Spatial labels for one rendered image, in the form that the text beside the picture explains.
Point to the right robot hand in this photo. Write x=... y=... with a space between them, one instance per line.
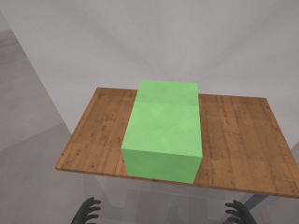
x=242 y=212

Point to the left robot hand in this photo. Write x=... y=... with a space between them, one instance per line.
x=82 y=214

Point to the table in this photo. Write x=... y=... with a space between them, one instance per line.
x=243 y=148

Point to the carton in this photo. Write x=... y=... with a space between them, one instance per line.
x=163 y=136

